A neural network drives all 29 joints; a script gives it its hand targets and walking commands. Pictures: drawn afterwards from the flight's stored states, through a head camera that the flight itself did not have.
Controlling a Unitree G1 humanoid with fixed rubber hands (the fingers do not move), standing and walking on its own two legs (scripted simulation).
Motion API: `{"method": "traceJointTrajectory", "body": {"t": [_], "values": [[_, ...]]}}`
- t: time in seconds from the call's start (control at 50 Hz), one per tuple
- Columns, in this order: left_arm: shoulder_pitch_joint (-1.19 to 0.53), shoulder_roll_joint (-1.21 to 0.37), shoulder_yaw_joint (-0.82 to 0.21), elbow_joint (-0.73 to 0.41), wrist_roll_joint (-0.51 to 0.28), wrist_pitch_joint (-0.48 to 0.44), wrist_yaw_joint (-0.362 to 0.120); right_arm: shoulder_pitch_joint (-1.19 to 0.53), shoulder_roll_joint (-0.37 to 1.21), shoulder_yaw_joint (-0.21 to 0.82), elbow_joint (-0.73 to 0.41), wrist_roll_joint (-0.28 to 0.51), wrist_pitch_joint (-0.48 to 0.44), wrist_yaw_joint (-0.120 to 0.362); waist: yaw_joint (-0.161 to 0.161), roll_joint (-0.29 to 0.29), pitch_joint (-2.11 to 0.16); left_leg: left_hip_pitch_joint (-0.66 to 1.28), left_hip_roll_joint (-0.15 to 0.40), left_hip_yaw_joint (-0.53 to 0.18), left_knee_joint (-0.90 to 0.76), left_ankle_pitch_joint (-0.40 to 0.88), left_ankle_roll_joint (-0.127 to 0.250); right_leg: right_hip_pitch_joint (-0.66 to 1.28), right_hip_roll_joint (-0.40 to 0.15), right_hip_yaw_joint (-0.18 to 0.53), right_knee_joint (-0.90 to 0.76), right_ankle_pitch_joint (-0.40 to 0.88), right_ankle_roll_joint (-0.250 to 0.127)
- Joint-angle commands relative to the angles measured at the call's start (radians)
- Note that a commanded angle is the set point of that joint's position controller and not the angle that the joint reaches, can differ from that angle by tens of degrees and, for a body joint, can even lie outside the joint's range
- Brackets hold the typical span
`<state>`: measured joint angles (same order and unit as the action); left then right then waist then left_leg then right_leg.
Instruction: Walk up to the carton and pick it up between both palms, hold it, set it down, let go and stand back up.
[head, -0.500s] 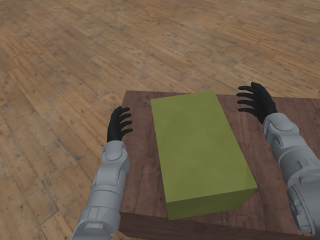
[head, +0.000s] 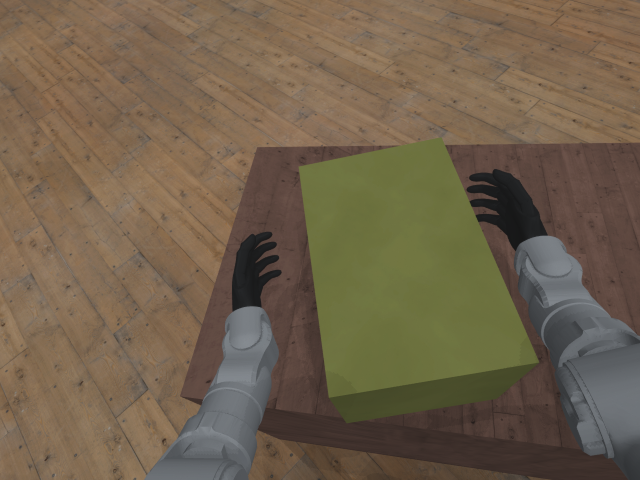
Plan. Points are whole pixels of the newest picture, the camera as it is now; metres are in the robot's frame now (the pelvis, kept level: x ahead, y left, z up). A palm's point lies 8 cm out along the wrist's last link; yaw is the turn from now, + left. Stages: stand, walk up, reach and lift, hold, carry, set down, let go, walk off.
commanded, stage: reach and lift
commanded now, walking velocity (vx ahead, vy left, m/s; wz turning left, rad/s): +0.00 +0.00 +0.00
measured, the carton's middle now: (394, 279) +0.41 +0.02 -0.04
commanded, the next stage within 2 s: none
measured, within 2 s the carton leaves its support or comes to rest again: neither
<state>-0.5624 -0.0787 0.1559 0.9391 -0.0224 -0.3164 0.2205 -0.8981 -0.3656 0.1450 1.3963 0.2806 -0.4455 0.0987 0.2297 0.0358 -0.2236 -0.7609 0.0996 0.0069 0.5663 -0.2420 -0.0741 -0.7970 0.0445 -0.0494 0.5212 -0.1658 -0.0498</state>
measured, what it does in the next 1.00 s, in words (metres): stands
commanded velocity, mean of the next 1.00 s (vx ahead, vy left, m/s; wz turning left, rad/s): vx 0.00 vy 0.00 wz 0.00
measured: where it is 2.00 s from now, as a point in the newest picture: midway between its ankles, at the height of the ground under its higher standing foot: outside the picture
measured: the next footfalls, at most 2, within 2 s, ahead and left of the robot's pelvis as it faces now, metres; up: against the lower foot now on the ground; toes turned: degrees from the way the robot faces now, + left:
none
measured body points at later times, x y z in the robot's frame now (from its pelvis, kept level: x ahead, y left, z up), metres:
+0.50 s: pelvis -0.01 -0.01 -0.01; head +0.10 -0.04 +0.42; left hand +0.37 +0.18 +0.00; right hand +0.48 -0.12 +0.01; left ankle -0.01 +0.16 -0.72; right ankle +0.02 -0.09 -0.72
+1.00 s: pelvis -0.01 -0.01 +0.00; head +0.11 -0.03 +0.43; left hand +0.37 +0.17 +0.00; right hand +0.47 -0.11 +0.02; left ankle -0.01 +0.16 -0.72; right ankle +0.02 -0.09 -0.72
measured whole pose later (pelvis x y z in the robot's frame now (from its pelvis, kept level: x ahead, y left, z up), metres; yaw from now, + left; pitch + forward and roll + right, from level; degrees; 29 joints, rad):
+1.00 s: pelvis -0.01 -0.01 +0.00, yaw +0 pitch +25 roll +1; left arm -0.66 -0.19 0.44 0.92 0.27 -0.34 0.20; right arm -0.98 -0.21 -0.24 1.40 -0.13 -0.41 -0.01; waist 0.18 0.00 -0.18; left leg -0.75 0.10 0.02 0.50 -0.19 -0.08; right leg -0.81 0.04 -0.04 0.50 -0.14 -0.07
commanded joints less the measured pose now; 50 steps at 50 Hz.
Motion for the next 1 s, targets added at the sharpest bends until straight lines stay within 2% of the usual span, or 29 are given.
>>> {"method": "traceJointTrajectory", "body": {"t": [0.0, 0.06, 0.22, 0.38, 0.42, 0.56, 0.58, 0.6, 0.68, 0.76, 0.8, 0.9, 0.98], "values": [[-0.284, 0.077, 0.012, -0.117, 0.002, -0.062, -0.014, -0.439, -0.097, -0.007, -0.121, 0.001, -0.049, -0.019, -0.015, -0.209, -0.666, 0.010, -0.091, 0.100, 0.011, 0.391, 0.002, 0.683, 0.014, 0.041, 0.081, 0.445, 0.058], [-0.306, 0.078, 0.020, -0.110, -0.004, -0.068, -0.026, -0.463, -0.067, -0.003, -0.130, -0.014, -0.049, -0.034, -0.016, -0.220, -0.680, -0.036, -0.097, 0.097, 0.025, 0.384, 0.003, 0.701, 0.006, 0.049, 0.097, 0.479, 0.068], [-0.339, 0.060, 0.050, -0.131, 0.034, -0.058, -0.021, -0.483, -0.008, -0.055, -0.108, -0.077, -0.025, -0.066, -0.026, -0.206, -0.674, -0.071, -0.099, 0.100, 0.039, 0.336, 0.006, 0.679, 0.005, 0.056, 0.107, 0.398, 0.064], [-0.381, 0.032, 0.094, -0.125, 0.093, -0.040, -0.001, -0.509, 0.058, -0.110, -0.116, -0.137, 0.002, -0.081, -0.008, -0.193, -0.658, -0.092, -0.096, 0.100, 0.028, 0.303, 0.019, 0.675, -0.005, 0.064, 0.098, 0.331, 0.061], [-0.391, 0.025, 0.107, -0.139, 0.106, -0.036, 0.004, -0.527, 0.065, -0.130, -0.134, -0.152, 0.001, -0.086, -0.004, -0.203, -0.676, -0.087, -0.097, 0.103, 0.029, 0.315, 0.022, 0.686, 0.000, 0.067, 0.098, 0.353, 0.063], [-0.434, -0.019, 0.127, -0.136, 0.147, -0.035, 0.016, -0.534, 0.112, -0.192, -0.121, -0.215, 0.017, -0.090, -0.009, -0.194, -0.633, -0.063, -0.092, 0.103, 0.003, 0.295, 0.029, 0.645, 0.005, 0.055, 0.069, 0.244, 0.055], [-0.430, -0.026, 0.135, -0.126, 0.153, -0.031, 0.017, -0.530, 0.122, -0.194, -0.123, -0.218, 0.020, -0.090, -0.002, -0.197, -0.627, -0.056, -0.091, 0.103, -0.003, 0.295, 0.032, 0.651, 0.005, 0.058, 0.063, 0.242, 0.053], [-0.422, -0.033, 0.140, -0.116, 0.165, -0.027, 0.017, -0.520, 0.126, -0.208, -0.115, -0.234, 0.025, -0.091, -0.010, -0.196, -0.617, -0.055, -0.094, 0.103, -0.007, 0.291, 0.033, 0.645, 0.008, 0.054, 0.054, 0.228, 0.051], [-0.435, -0.045, 0.159, -0.142, 0.189, -0.025, 0.023, -0.532, 0.135, -0.234, -0.136, -0.264, 0.018, -0.095, -0.001, -0.190, -0.643, -0.040, -0.091, 0.110, -0.020, 0.323, 0.033, 0.675, 0.005, 0.053, 0.050, 0.294, 0.050], [-0.448, -0.076, 0.174, -0.132, 0.212, -0.034, 0.015, -0.519, 0.197, -0.254, -0.130, -0.294, 0.018, -0.093, -0.012, -0.205, -0.638, -0.042, -0.094, 0.106, -0.035, 0.305, 0.042, 0.698, -0.002, 0.059, 0.041, 0.309, 0.051], [-0.428, -0.099, 0.179, -0.128, 0.230, -0.040, 0.008, -0.499, 0.208, -0.275, -0.126, -0.324, 0.009, -0.091, -0.021, -0.193, -0.625, -0.015, -0.096, 0.105, -0.044, 0.320, 0.037, 0.697, -0.003, 0.054, 0.036, 0.320, 0.048], [-0.419, -0.153, 0.206, -0.114, 0.289, -0.047, -0.013, -0.495, 0.276, -0.321, -0.113, -0.403, -0.009, -0.078, -0.022, -0.187, -0.603, -0.007, -0.099, 0.115, -0.071, 0.329, 0.044, 0.715, -0.006, 0.048, 0.023, 0.354, 0.046], [-0.436, -0.274, 0.200, -0.114, 0.341, -0.059, -0.047, -0.486, 0.422, -0.359, -0.085, -0.496, -0.037, -0.047, -0.040, -0.185, -0.593, 0.037, -0.101, 0.115, -0.095, 0.358, 0.048, 0.723, -0.005, 0.033, 0.007, 0.399, 0.040]]}}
